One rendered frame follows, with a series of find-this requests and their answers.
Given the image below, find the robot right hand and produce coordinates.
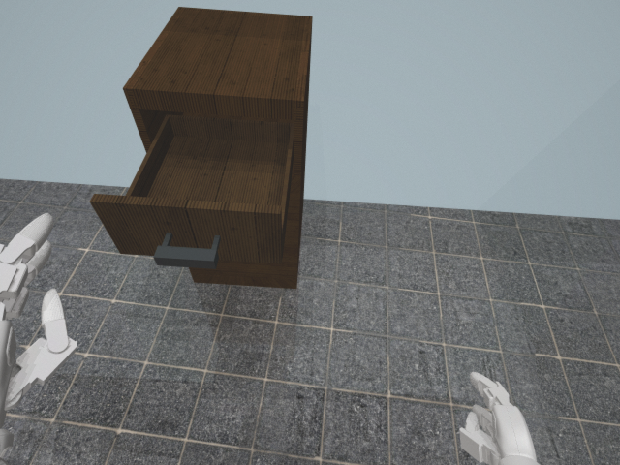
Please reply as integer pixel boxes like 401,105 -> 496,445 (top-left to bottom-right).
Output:
459,372 -> 537,465

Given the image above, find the cabinet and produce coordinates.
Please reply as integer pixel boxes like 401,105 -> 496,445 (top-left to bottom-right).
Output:
123,7 -> 312,289

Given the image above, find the drawer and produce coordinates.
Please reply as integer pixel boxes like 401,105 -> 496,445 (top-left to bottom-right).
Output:
90,114 -> 295,264

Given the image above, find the robot left hand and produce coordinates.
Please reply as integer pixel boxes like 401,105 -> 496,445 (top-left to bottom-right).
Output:
0,213 -> 78,429

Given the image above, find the handle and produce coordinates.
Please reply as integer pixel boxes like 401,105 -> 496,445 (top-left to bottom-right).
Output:
153,232 -> 221,269

